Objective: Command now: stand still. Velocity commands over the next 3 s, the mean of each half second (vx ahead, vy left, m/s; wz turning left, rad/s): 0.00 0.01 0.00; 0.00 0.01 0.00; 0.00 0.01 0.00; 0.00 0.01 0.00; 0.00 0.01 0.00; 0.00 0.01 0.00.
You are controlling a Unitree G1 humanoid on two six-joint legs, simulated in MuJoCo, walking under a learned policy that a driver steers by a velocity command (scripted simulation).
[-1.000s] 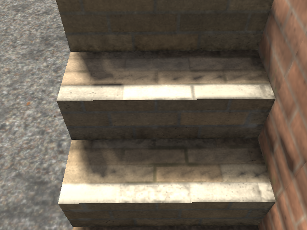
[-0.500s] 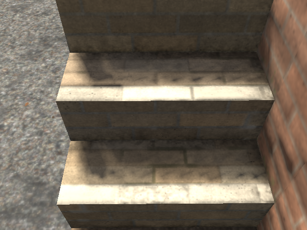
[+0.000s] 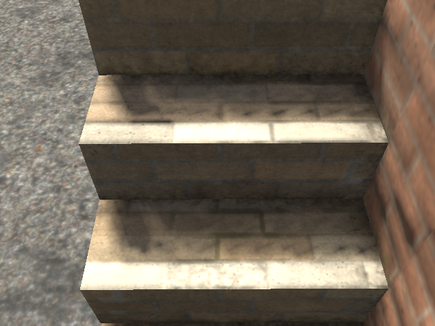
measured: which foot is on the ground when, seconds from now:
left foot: down 0.00-1.00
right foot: down 0.00-1.00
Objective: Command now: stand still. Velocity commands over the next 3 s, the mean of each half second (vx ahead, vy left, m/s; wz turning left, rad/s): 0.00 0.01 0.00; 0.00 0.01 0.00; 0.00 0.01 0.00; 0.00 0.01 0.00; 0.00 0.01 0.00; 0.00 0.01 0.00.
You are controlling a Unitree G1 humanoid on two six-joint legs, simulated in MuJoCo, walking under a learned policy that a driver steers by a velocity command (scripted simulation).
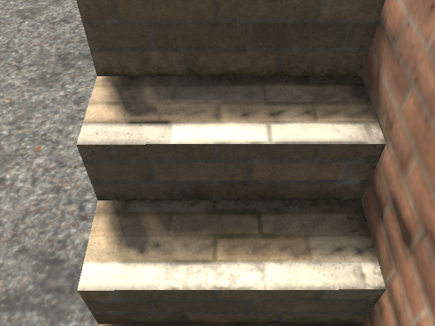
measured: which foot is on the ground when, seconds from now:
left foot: down 0.00-1.00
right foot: down 0.00-1.00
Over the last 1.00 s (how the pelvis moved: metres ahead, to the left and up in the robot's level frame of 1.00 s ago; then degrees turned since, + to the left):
0.00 -0.01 0.00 0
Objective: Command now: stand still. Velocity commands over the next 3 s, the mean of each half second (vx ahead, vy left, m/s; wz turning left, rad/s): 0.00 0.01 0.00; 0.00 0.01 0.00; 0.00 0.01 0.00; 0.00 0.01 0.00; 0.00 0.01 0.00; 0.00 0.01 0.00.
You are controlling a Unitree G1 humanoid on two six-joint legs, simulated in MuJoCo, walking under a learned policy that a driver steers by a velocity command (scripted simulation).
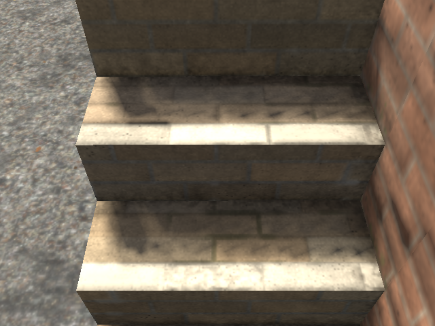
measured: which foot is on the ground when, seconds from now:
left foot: down 0.00-1.00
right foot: down 0.00-1.00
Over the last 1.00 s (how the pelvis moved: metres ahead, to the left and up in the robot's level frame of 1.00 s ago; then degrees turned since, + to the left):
0.00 0.00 0.00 0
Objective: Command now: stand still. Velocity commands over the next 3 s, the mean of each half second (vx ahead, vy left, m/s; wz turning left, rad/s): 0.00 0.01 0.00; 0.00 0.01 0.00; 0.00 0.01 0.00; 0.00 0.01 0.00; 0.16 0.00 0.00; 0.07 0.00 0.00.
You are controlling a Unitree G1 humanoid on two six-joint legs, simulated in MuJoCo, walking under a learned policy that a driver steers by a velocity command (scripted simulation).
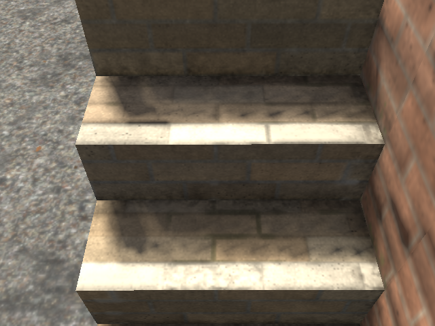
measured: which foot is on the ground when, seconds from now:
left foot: down 0.00-1.00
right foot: down 0.00-1.00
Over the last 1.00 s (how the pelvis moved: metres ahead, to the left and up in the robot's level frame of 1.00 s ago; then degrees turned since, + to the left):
0.00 0.00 0.00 0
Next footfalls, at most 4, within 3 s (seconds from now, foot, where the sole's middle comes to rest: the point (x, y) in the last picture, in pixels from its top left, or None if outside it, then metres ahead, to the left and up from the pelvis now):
none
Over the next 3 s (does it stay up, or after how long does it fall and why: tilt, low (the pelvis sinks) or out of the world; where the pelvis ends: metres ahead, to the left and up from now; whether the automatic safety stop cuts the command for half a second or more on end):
stays up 0.01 -0.01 0.00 its command is cut before an obstacle from the start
